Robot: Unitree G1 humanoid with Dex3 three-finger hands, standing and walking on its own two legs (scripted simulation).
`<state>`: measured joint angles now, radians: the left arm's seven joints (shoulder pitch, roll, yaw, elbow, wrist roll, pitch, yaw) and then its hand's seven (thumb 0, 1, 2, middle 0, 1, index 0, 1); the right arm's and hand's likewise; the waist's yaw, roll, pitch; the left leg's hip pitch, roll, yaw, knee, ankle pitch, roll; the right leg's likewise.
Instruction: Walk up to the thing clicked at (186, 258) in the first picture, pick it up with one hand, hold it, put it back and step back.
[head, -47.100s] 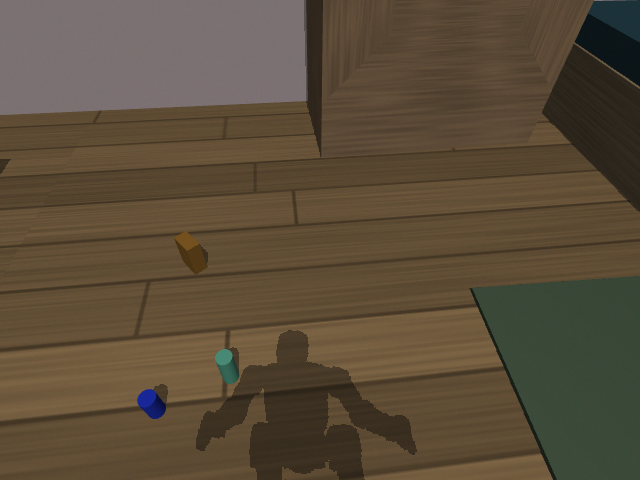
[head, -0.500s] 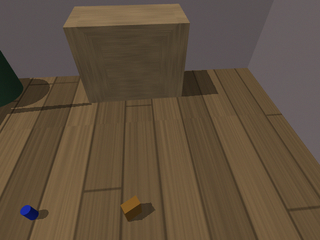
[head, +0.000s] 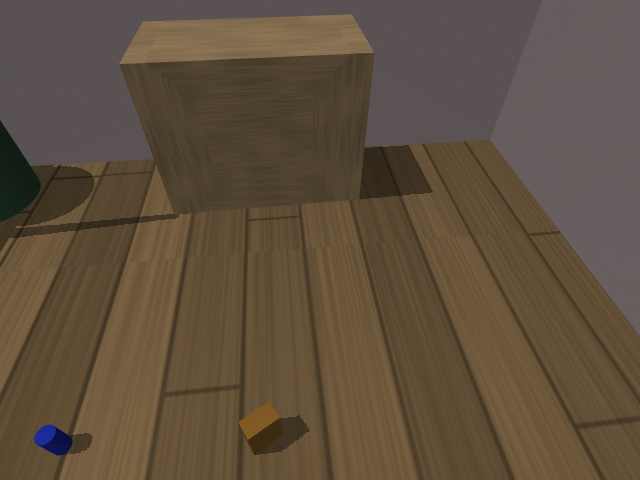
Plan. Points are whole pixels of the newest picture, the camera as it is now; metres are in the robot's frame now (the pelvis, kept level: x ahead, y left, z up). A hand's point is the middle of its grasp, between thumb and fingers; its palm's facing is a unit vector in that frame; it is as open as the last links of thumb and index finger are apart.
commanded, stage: stand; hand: left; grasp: from the side
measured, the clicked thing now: (261, 428) +0.41 +0.19 -0.71
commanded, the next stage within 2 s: step back in 0.44 s
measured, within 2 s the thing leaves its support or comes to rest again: neither
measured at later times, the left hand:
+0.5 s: hand out of the picture +0.07 +0.25 -0.16, palm faces +0.00 -0.94 -0.34, open 7.4 cm
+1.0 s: hand out of the picture +0.06 +0.30 -0.18, palm faces -0.05 -0.93 -0.35, open 7.3 cm
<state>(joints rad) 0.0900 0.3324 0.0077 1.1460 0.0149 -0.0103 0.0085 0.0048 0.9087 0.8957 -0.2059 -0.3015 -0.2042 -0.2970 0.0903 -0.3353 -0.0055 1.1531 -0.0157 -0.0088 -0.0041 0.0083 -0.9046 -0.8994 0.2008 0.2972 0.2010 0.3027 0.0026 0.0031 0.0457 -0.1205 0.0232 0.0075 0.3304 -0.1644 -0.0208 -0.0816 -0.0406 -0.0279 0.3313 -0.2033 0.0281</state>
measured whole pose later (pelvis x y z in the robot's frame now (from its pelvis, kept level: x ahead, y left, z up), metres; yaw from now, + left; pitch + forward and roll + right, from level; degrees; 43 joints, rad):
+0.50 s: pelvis +0.00 +0.00 +0.00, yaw +0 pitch -2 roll +0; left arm 0.11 0.34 0.03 1.12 0.00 0.00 0.00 0.01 0.91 0.90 -0.21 -0.30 -0.21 -0.30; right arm 0.08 -0.34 -0.01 1.14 0.00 0.01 0.01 0.01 -0.90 -0.90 0.20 0.30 0.20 0.30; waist 0.00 0.01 0.08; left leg -0.16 0.03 0.00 0.38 -0.19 -0.02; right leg -0.12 -0.03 -0.03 0.37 -0.22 0.02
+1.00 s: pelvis -0.08 +0.04 -0.02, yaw -1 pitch -1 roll -1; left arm 0.06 0.40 0.06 0.90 0.01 0.06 0.03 0.00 0.91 0.90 -0.20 -0.30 -0.20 -0.30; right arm 0.13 -0.34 -0.05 0.92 -0.03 0.03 -0.01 0.01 -0.90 -0.90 0.20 0.30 0.20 0.30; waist -0.02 -0.04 0.20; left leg -0.34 -0.02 0.02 0.58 -0.23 0.06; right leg -0.43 0.11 0.16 1.14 -0.51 0.01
